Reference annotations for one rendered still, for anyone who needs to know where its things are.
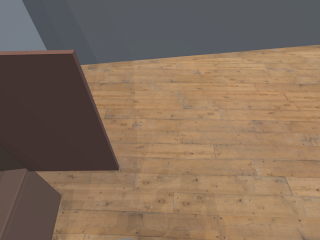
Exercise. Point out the cupboard door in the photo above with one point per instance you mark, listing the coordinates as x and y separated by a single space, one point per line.
48 117

